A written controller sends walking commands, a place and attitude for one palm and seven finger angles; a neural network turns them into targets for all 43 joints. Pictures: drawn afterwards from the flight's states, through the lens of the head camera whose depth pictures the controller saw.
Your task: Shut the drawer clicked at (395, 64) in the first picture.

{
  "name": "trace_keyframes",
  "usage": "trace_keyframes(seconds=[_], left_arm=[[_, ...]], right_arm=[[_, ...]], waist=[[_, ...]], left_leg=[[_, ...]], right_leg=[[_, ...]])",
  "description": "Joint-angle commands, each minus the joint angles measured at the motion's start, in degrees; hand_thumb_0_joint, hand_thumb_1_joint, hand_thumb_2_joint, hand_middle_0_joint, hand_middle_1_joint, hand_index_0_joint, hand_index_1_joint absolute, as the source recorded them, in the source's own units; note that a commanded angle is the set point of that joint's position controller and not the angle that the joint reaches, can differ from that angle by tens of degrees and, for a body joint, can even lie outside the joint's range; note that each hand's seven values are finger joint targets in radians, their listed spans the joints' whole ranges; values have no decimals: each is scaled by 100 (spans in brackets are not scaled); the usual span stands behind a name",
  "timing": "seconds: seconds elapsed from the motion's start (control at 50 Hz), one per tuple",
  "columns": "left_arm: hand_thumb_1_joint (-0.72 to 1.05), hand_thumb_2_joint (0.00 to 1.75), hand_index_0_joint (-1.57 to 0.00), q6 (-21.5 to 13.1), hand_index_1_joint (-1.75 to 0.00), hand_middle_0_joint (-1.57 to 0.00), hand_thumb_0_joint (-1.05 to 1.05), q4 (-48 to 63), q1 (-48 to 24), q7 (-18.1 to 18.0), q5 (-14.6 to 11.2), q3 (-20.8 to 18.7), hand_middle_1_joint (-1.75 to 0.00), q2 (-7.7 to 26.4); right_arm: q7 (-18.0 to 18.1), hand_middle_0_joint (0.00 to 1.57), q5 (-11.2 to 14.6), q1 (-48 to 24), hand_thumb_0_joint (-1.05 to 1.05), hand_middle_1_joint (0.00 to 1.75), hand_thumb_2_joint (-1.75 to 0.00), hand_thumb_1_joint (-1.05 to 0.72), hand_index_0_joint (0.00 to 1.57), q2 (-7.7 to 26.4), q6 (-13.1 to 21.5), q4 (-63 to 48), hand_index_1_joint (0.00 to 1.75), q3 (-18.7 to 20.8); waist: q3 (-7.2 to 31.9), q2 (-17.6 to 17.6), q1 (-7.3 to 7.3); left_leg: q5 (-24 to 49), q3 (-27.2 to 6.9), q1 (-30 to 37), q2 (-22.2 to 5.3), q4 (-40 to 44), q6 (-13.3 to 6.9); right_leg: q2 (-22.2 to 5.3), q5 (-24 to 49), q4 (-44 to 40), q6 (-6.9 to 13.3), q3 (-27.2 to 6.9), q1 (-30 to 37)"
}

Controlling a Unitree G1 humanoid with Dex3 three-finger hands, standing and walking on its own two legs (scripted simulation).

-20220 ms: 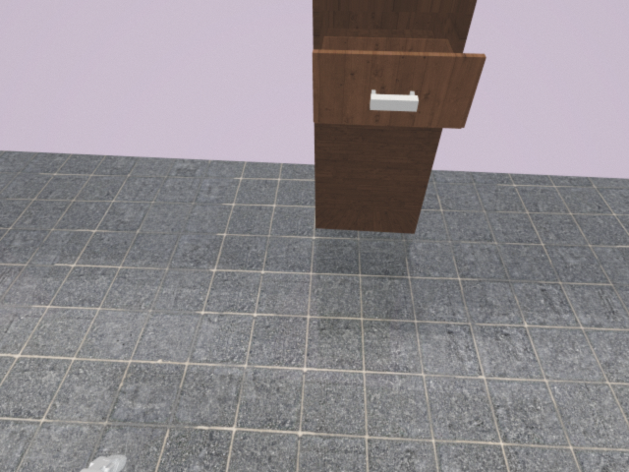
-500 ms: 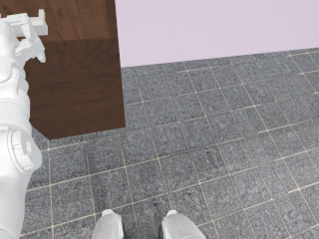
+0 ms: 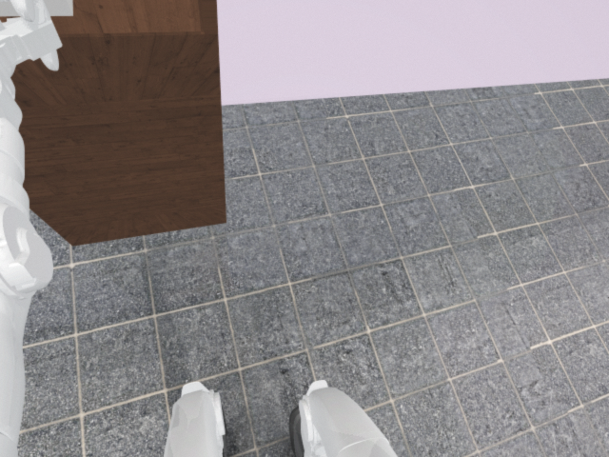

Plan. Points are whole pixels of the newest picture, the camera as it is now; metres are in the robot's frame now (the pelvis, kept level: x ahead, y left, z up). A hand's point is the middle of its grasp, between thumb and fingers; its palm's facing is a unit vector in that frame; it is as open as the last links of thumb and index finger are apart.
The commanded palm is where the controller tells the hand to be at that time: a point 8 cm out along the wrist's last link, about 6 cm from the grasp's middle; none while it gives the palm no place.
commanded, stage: pull the fist back off the drawer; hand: left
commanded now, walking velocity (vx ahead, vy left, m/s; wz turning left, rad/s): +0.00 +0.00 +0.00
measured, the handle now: out of the picture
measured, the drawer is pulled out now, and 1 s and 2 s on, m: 0.00 0.00 0.00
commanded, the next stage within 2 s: draw the hand back to the body in 0.52 s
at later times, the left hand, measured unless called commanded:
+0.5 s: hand (44, 49) +0.56 +0.20 +0.11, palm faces +0.11 -0.99 +0.00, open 3.2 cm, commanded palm +0.53 +0.24 +0.11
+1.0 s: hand (2, 106) +0.46 +0.21 +0.15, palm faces +0.12 -0.99 -0.03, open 3.3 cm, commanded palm +0.41 +0.26 +0.17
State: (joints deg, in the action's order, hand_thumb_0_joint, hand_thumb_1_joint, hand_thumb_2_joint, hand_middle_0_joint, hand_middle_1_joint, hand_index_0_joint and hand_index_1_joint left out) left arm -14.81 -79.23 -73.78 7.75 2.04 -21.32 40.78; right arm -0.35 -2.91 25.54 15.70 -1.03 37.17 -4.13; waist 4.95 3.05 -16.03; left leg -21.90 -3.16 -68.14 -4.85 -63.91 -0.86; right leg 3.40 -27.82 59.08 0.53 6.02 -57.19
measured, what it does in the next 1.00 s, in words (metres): rises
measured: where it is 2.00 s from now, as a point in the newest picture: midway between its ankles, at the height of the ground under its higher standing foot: outside the picture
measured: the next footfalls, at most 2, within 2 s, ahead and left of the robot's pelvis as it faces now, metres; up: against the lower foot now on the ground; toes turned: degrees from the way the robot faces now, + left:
none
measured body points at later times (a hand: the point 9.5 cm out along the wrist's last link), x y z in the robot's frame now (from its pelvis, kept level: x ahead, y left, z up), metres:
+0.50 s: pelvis +0.03 +0.01 +0.02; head +0.16 +0.04 +0.45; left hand +0.55 +0.26 +0.12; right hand -0.02 -0.24 -0.08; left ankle +0.06 +0.11 -0.65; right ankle +0.00 -0.12 -0.65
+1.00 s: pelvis +0.06 +0.00 +0.05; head +0.11 +0.00 +0.50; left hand +0.45 +0.26 +0.15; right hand +0.15 -0.26 -0.06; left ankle +0.06 +0.11 -0.65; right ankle +0.00 -0.13 -0.65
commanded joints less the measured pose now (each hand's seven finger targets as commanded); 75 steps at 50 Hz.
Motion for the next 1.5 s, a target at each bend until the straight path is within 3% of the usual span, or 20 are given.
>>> trace_keyframes(seconds=[0.0, 0.06, 0.22, 0.26, 0.34, 0.42, 0.52, 0.6, 0.66, 0.7, 0.8, 0.92, 0.96, 1.1, 1.12, 1.16, 1.2, 1.28, 1.46, 1.48], left_arm=[[90, 90, -140, -338, -160, -140, 0, 1538, -3307, -109, -117, -124, -160, 1118], [90, 90, -140, -310, -160, -140, 0, 1493, -3013, -98, -129, -362, -160, 1374], [90, 90, -140, -328, -160, -140, 0, 1856, -2183, -76, -240, -420, -160, 1077], [90, 90, -140, -400, -160, -140, 0, 2059, -1797, -76, -287, -596, -160, 1166], [90, 90, -140, -485, -160, -140, 0, 2379, -924, -34, -424, -514, -160, 675], [90, 90, -140, -612, -160, -140, 0, 2845, -746, -41, -618, -382, -160, 283], [90, 90, -140, -779, -160, -140, 0, 2621, -832, -98, -562, -341, -160, 258], [90, 90, -140, -881, -160, -140, 0, 2605, -695, -16, -577, -193, -160, 50], [90, 90, -140, -860, -160, -140, 0, 3347, 190, 146, -784, -339, -160, 58], [90, 90, -140, -725, -160, -140, 0, 4055, 844, 216, -940, -98, -160, -330], [90, 90, -140, -215, -160, -140, 0, 4973, 2065, 105, -1292, -131, -160, -464], [90, 90, -140, -95, -160, -140, 0, 5899, 2749, 62, -1421, 135, -160, -821], [90, 90, -140, -62, -160, -140, 0, 6260, 2922, 157, -1484, 254, -160, -906], [90, 90, -140, 372, -160, -140, 0, 6900, 4222, 427, -1801, 222, -160, -1033], [90, 90, -140, 417, -160, -140, 0, 7315, 4467, -196, -1089, 402, -160, -656], [90, 90, -140, 625, -160, -140, 0, 7431, 4958, -704, -985, 670, -160, -1122], [90, 90, -140, 710, -160, -140, 0, 7754, 5171, -988, -878, 582, -160, -1049], [90, 90, -140, 743, -160, -140, 0, 8624, 5534, -1266, -765, 640, -160, -1118], [90, 90, -140, 729, -160, -140, 0, 9640, 7429, -1357, -733, 310, -160, -1107], [90, 90, -140, 728, -160, -140, 0, 9868, 7655, -1335, -762, 421, -160, -1284]], right_arm=[[48, 20, -16, 1332, 0, 30, -90, -90, 20, 1188, 15, -106, 30, 403], [36, 20, -15, 1371, 0, 30, -90, -90, 20, 1211, 9, -140, 30, 399], [-24, 20, 13, 1320, 0, 30, -90, -90, 20, 1175, -67, -241, 30, 489], [-40, 20, 12, 1315, 0, 30, -90, -90, 20, 1166, -96, -283, 30, 508], [-80, 20, 58, 1224, 0, 30, -90, -90, 20, 1092, -192, -353, 30, 601], [-91, 20, 105, 1082, 0, 30, -90, -90, 20, 1048, -253, -354, 30, 665], [-68, 20, 135, 998, 0, 30, -90, -90, 20, 1020, -274, -220, 30, 677], [-69, 20, 140, 913, 0, 30, -90, -90, 20, 985, -316, -205, 30, 691], [-91, 20, 210, 740, 0, 30, -90, -90, 20, 971, -358, -460, 30, 731], [-107, 20, 320, 527, 0, 30, -90, -90, 20, 874, -365, -654, 30, 750], [-29, 20, 488, 106, 0, 30, -90, -90, 20, 839, -318, -901, 30, 727], [111, 20, 568, -348, 0, 30, -90, -90, 20, 764, -98, -955, 30, 678], [153, 20, 585, -517, 0, 30, -90, -90, 20, 744, -20, -995, 30, 664], [284, 20, 672, -1164, 0, 30, -90, -90, 20, 677, 228, -1235, 30, 572], [337, 20, 643, -1534, 0, 30, -90, -90, 20, 587, 157, -1307, 30, 574], [427, 20, 640, -1672, 0, 30, -90, -90, 20, 557, 116, -1297, 30, 528], [482, 20, 627, -1795, 0, 30, -90, -90, 20, 559, 100, -1282, 30, 499], [525, 20, 558, -2029, 0, 30, -90, -90, 20, 497, 239, -1270, 30, 453], [496, 20, 430, -2310, 0, 30, -90, -90, 20, 453, 416, -1211, 30, 455], [489, 20, 435, -2301, 0, 30, -90, -90, 20, 403, 415, -1238, 30, 445]], waist=[[2814, 1360, -304], [2813, 1239, -186], [2889, 1118, 76], [3099, 1133, 265], [3113, 867, 441], [2976, 848, 471], [2504, 679, 378], [2686, 830, 409], [3397, 1021, 814], [3610, 1004, 935], [2753, 176, 1084], [2099, 100, 1069], [2071, 372, 1119], [1650, 10, 1379], [1347, -163, 1565], [813, -217, 1490], [785, -268, 1509], [727, 63, 1570], [235, -380, 1801], [278, -205, 1786]], left_leg=[[768, -276, 3540, 135, 609, -177], [749, -280, 3465, 139, 675, -176], [1043, -215, 3802, 135, 863, -144], [1359, -193, 3984, 145, 908, -131], [1932, -104, 4329, 135, 1002, -98], [2136, -54, 4546, 161, 1073, -98], [2133, -36, 4429, 189, 1062, -105], [2600, -61, 4708, 197, 968, -79], [3347, -9, 5192, 226, 1057, -61], [3751, 27, 5500, 219, 1134, -61], [3109, 222, 4947, 309, 1547, -149], [2703, 274, 5174, 352, 1909, -163], [2691, 281, 5359, 372, 1968, -160], [2083, 333, 5358, 455, 2393, -180], [1844, 440, 5559, 474, 2679, -159], [1484, 471, 5526, 460, 2999, -156], [1493, 463, 5761, 458, 3198, -164], [1665, 485, 6303, 452, 3547, -175], [2052, 571, 6701, 456, 4006, -180], [2138, 582, 6730, 452, 4032, -180]], right_leg=[[121, 651, -980, 51, -289, -235], [133, 638, -987, 66, -278, -63], [138, 831, -1074, 52, -248, 153], [156, 1038, -1076, 80, -251, 431], [190, 1504, -1168, 71, -217, 744], [195, 1788, -1249, 62, -243, 872], [157, 1898, -1255, 48, -286, 828], [139, 2218, -1162, 75, -296, 827], [144, 2807, -1138, 107, -306, 1489], [148, 3124, -1231, 83, -293, 1787], [99, 3512, -1586, 8, -319, 2666], [47, 3314, -1904, -5, -344, 2884], [13, 3252, -1970, 21, -359, 2978], [-79, 3112, -2325, -7, -366, 3480], [-220, 2905, -2747, 41, -599, 3506], [-231, 2585, -3043, 20, -606, 3644], [-236, 2569, -3206, 17, -579, 3888], [-262, 2590, -3494, 41, -571, 4260], [-257, 2930, -4059, -7, -549, 4742], [-308, 3035, -3969, -3, -537, 4907]])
